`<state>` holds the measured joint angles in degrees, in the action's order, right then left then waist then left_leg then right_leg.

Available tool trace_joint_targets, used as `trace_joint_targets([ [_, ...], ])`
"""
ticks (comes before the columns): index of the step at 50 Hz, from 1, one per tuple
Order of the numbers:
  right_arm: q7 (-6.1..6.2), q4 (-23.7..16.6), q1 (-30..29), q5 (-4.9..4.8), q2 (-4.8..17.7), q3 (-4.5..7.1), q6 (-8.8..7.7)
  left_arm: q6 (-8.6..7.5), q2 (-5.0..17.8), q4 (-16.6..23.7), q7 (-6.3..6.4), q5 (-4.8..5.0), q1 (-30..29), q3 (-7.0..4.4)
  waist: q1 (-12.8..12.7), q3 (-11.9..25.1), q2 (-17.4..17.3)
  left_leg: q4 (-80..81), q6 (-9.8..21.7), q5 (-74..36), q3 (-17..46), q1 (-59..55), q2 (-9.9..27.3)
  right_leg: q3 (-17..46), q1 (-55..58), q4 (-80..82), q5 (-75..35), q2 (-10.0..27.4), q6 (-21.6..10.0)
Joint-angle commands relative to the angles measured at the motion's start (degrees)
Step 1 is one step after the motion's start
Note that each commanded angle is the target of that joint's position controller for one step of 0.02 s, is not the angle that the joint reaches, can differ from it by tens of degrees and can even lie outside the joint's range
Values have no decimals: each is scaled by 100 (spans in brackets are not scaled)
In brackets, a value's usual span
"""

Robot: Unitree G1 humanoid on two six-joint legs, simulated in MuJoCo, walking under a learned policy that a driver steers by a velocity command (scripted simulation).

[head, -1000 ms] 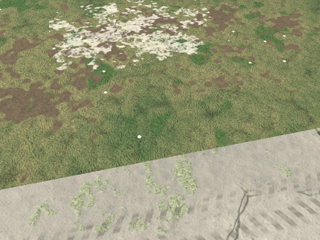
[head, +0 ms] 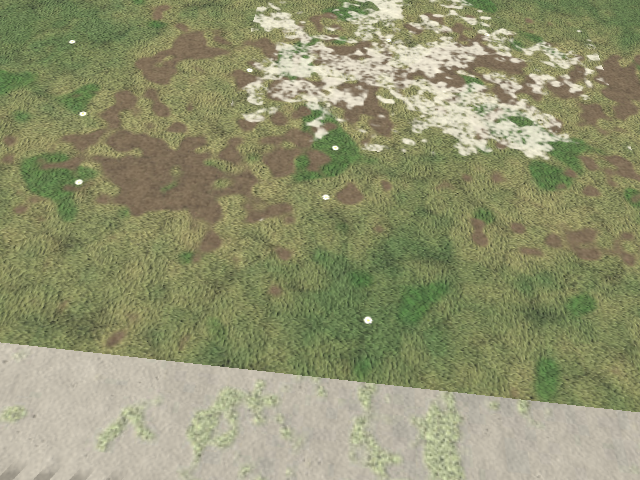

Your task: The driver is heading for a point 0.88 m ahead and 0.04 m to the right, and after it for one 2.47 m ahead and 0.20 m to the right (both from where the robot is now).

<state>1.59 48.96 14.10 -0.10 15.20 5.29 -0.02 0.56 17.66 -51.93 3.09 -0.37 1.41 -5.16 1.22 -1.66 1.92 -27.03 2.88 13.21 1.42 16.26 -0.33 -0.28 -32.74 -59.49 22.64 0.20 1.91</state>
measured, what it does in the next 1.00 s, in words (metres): walks ahead: right foot, then left foot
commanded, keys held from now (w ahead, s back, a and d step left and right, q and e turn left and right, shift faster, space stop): no key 0.22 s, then w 0.78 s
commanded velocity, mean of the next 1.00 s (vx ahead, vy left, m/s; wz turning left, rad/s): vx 0.28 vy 0.00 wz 0.13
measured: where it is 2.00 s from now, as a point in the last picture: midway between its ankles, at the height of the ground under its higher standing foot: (302, 300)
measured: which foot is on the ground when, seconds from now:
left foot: down 0.00-0.30, up 0.32-0.68, down 0.70-1.00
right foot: up 0.00-0.28, down 0.30-0.72, up 0.74-1.00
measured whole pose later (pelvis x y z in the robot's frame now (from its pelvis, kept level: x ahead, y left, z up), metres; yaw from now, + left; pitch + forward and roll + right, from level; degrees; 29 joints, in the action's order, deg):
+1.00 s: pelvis +0.28 +0.07 +0.00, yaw +5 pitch +1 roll +1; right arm -0.3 53.7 21.6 -0.1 12.9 3.3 -5.2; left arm -4.4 16.5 -51.2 -0.5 0.5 4.9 -4.0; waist 3.2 -0.1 2.6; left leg -11.9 3.5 11.7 -3.1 1.7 -3.0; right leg 1.4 -39.2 -46.3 0.8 7.4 -0.9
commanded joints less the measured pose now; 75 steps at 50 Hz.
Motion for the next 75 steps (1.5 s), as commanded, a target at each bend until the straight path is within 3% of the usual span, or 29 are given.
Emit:
trace_joint_targets([
  [1, 82, -467, -232, -30, 850, 153, -124, -102, 438, 254, 10, 38, -19, -125, -209, 753, -803, 799, 958, -2494, 1449, -1184, 1296, 337, -591, -234, -429, 39, 55],
  [5, 133, -421, -119, -13, 867, 135, -89, -117, 238, 263, -32, 73, -214, -34, -32, 715, -964, 783, 925, -2248, 1354, -1381, 1222, 305, -225, 1008, -656, 115, 172],
  [11, 56, -416, -398, 45, 879, 72, -13, -156, 363, 157, -156, 121, -64, -14, 18, 513, -1074, 615, 989, -2319, 1443, -777, 1194, 90, 1033, 2149, -389, 66, 106],
  [14, 42, -259, -300, -50, 655, -42, -3, -260, 260, -72, -285, 83, 381, 22, -223, 532, -826, 564, 638, 19, 1468, -317, 833, -148, 2242, 3682, -1302, -40, -157],
  [15, 32, -227, -206, 7, 527, -91, -34, -297, 436, -170, -288, 37, 664, -8, -252, 606, -608, 246, 448, 753, 1385, 75, 573, 301, 2815, 3657, -1192, 356, -318],
  [16, 14, -321, -247, 104, 227, -170, -85, -327, 821, -261, -282, 12, 1137, -68, -255, 698, 331, -1004, 167, 1537, 734, 710, -46, 1291, 3314, 3869, -1267, 1248, -712],
  [17, 19, -603, -532, -27, 358, -115, -158, -340, 1304, -491, -316, 19, 1541, -199, -358, 401, 1451, -1749, -25, 2198, -4, 1922, -539, 2891, 3380, 4607, 335, 1996, -1660],
  [18, 17, -663, -1033, -149, 861, 13, -249, -432, 1040, -415, -310, 1, 1548, -158, -634, -69, 1060, -2766, -92, 2274, 316, 2540, -193, 3498, 3276, 5018, 1287, 2243, -1970],
  [19, -18, -643, -1020, -222, 945, 75, -299, -498, 800, -357, -260, 14, 1327, -94, -487, -237, 795, -3160, -67, 1800, 469, 2773, 38, 3229, 3179, 5056, 1568, 2104, -1795],
  [23, -113, -538, -1090, -76, 489, 42, -423, -584, 510, -315, -200, 132, 1247, -20, -410, -192, 554, -2695, -238, 369, 58, 2569, 438, 1881, 3063, 5283, 298, 1463, -1297],
  [26, -160, -554, -1321, -66, 168, -60, -479, -573, 617, -331, -194, 130, 1361, -53, -483, -71, 569, -1538, -340, -121, -272, 1702, 336, 1054, 2670, 5224, -663, 1141, -1207],
  [30, -221, -595, -1470, -155, 316, -71, -462, -551, 853, -391, -262, 201, 1638, -120, -533, -149, 602, -671, -301, -266, -441, 946, 251, 960, 2387, 5106, -717, 1335, -1280],
  [34, -189, -241, -299, -179, 693, 117, -435, -508, 711, -370, -280, 218, 1522, -60, 172, 120, 403, -157, 40, -305, -541, -835, 58, 681, 1886, 4062, -1493, 1237, -972],
  [35, -136, -34, 590, -178, 1044, 268, -446, -517, 400, -318, -294, 147, 1475, 45, 569, 633, -101, 67, 298, -22, 125, -1974, 544, 195, 1402, 2540, -1842, 828, -702],
  [36, -120, 68, 1259, -59, 1688, 397, -424, -605, -117, -36, -279, 92, 1587, 192, 591, 1227, -1860, 860, 1082, 1159, 2683, -3358, 1996, -411, -396, 235, -394, 42, -280],
  [37, -205, 83, 1297, -22, 1354, 269, -505, -697, 244, 5, -268, 171, 1442, 115, 594, 1335, -1720, 1510, 1392, 1928, 4101, -3172, 2326, 371, -1019, -905, 861, -42, -331],
  [39, -263, -125, 394, -14, 768, 60, -576, -777, 551, 57, -327, 316, 1186, 35, 244, 387, -1055, 1551, 1060, 1593, 2711, -2225, 1925, 447, -1383, -1235, -30, 586, -627],
  [42, -290, -166, -63, 39, 521, -36, -595, -661, 359, 19, -329, 172, 1137, 10, -90, 50, -825, 1893, 829, 58, 1452, -1240, 1393, 396, -737, -431, -938, 913, -582],
  [48, -158, 93, 427, 0, 689, -9, -607, -532, 90, 350, -356, 62, 286, 84, -18, -176, -518, 2111, 878, -1374, 530, -1148, 1208, 204, -977, 1302, -2301, 769, -232],
  [56, -78, 442, 1002, -42, 768, 20, -512, -594, 37, 818, -621, 186, -905, 227, 267, -460, -494, 1965, 668, -1685, -198, -2058, 1471, -51, -725, 2879, -2753, 403, -544],
  [59, -27, 397, 865, -9, 939, 76, -414, -596, 304, 856, -707, 189, -547, 122, -33, -23, -745, 1077, 473, -4125, -495, -2552, 1561, -330, 47, 2865, -1965, -9, -846],
  [61, 33, 296, 760, 46, 960, 55, -304, -544, 737, 480, -660, 192, 944, -142, -778, 868, -769, -986, 166, -5327, -898, -2104, 1256, -506, 2084, 2952, -1919, -409, -1131],
  [62, 69, 120, 883, 152, 849, -20, -324, -492, 1173, 346, -572, 151, 1895, -276, -995, 1573, -18, -2860, -42, -3455, -969, -532, 990, 1066, 3964, 2762, -1923, 602, -1509],
  [63, -89, 41, 1560, 155, 0, -282, -506, -495, 1393, 293, -603, 194, 2043, -289, -391, 2255, 1319, -4731, -386, 1650, -334, 1866, -253, 4295, 5746, 3605, -330, 1873, -2590],
  [64, -152, -26, 893, -78, 573, -175, -731, -487, 913, 320, -578, 190, 2054, -166, -774, 2123, 756, -5280, -237, 1789, 527, 2543, -100, 4595, 5752, 4227, 136, 1767, -2357],
  [65, -174, -248, 308, -244, 823, -114, -859, -520, 752, 403, -544, 160, 1685, -128, -760, 1300, 540, -5226, -119, 1311, 479, 2932, 169, 3770, 5080, 4327, -309, 1615, -2125],
  [67, -82, -330, -73, -59, 826, -72, -926, -582, 555, 627, -529, 93, 987, -61, -341, 587, -365, -4364, -125, 612, 421, 2359, 577, 2716, 3353, 4498, -1617, 1229, -1948],
  [70, -46, -450, 72, 62, 677, -41, -735, -587, 464, 746, -461, 77, 831, -18, 36, 377, -88, -3609, -316, 523, 410, 1765, 765, 2183, 2305, 4828, -2241, 980, -1994],
  [75, -41, -856, -981, 122, 444, -128, -643, -538, 760, 732, -281, 143, 1300, -105, -268, 40, 29, -1505, -611, -1244, 163, 1633, 495, 1445, 1602, 4887, -2283, 476, -1642],
])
